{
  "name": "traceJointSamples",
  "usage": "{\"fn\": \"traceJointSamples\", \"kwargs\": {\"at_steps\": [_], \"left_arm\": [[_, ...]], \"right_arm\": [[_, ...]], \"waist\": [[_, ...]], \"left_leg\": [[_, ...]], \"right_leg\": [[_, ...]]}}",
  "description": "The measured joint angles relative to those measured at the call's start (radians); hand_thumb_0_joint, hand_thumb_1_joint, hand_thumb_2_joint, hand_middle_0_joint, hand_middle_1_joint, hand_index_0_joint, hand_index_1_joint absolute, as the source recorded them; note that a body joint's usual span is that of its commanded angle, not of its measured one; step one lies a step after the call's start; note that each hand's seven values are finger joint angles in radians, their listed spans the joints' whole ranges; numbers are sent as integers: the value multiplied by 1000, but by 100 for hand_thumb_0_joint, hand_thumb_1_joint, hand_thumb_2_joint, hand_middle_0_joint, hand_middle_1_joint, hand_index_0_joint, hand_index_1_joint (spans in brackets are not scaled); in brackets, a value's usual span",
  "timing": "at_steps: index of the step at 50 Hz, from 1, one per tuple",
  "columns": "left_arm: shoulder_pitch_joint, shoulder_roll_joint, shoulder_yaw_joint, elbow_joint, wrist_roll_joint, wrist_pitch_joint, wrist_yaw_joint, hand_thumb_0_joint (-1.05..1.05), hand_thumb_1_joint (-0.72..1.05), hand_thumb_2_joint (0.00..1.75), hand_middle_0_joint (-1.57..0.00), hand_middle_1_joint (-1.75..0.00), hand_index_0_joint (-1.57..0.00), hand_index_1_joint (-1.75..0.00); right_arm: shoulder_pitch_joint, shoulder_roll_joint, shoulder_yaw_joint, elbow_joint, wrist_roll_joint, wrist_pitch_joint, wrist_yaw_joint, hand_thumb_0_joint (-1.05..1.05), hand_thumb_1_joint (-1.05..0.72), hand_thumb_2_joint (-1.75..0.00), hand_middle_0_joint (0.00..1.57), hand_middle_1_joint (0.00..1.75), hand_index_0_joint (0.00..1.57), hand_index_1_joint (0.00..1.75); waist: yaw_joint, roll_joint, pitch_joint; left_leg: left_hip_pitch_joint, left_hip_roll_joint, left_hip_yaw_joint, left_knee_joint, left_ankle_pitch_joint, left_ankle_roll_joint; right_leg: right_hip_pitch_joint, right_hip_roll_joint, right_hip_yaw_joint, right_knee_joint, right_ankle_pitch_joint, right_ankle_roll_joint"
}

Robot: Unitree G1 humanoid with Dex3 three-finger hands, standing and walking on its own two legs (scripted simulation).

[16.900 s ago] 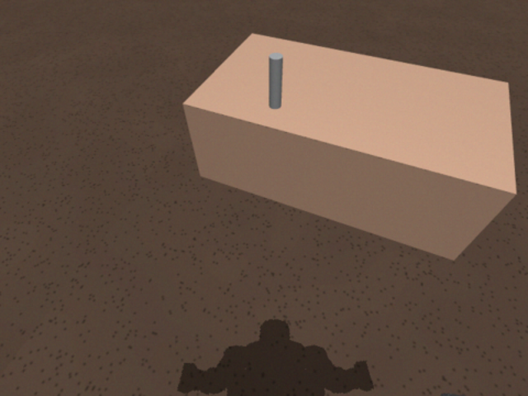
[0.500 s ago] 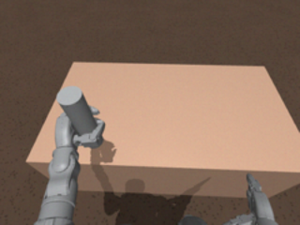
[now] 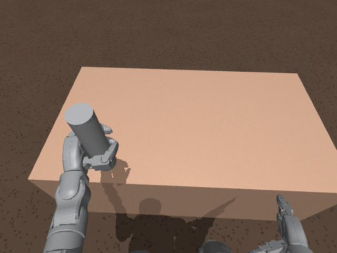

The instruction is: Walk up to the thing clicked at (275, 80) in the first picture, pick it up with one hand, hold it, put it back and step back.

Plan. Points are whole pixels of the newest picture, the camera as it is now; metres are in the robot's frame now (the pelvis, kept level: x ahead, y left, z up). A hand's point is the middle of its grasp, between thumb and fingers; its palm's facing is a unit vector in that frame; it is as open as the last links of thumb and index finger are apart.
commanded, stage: hold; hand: left
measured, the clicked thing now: (95, 142) +0.32 +0.18 +0.08
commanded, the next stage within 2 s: crouch in 0.50 s
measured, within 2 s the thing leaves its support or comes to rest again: neither
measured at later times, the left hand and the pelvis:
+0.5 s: hand (106, 145) +0.33 +0.17 +0.06, palm faces +0.13 -0.99 +0.02, open 6.7 cm; pelvis +0.00 +0.00 +0.00, yaw +0 degrees
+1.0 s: hand (111, 144) +0.37 +0.17 +0.00, palm faces +0.13 -0.99 +0.02, open 6.7 cm; pelvis -0.02 +0.00 -0.02, yaw +0 degrees
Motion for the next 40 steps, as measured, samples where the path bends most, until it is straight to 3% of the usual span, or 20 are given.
{"fn": "traceJointSamples", "kwargs": {"at_steps": [5, 16, 30, 40], "left_arm": [[-7, -2, -13, -6, 2, 7, 3, -3, -4, 116, -91, -109, -95, -111], [-43, -4, 3, 27, 1, 23, 11, -4, -4, 116, -91, -109, -95, -111], [-11, -10, 1, 10, 5, 7, 12, -4, -4, 116, -91, -109, -95, -112], [-75, 7, 17, 117, 9, -20, -7, -4, -4, 116, -91, -109, -95, -112]], "right_arm": [[6, -3, 5, -8, 1, -1, 3, -1, 52, -6, 5, 5, 5, 5], [10, 2, 6, -7, 4, 5, 1, -1, 53, -6, 5, 5, 5, 5], [12, -1, 2, -16, 0, 3, 1, -1, 52, -6, 5, 5, 5, 5], [15, 15, 39, -60, -2, -9, 4, -1, 53, -6, 5, 5, 5, 5]], "waist": [[1, 6, 0], [-3, 2, -2], [-2, 2, 4], [-14, -12, 4]], "left_leg": [[3, 0, 1, -2, 1, 0], [17, 0, 5, -16, 8, 0], [16, 1, 2, -15, 10, -3], [-1, 0, -2, -7, 13, -5]], "right_leg": [[3, 0, 1, -3, 2, 1], [13, 1, 5, -11, 7, 0], [13, 2, 2, -9, 8, -3], [-4, 0, -1, 0, 8, -6]]}}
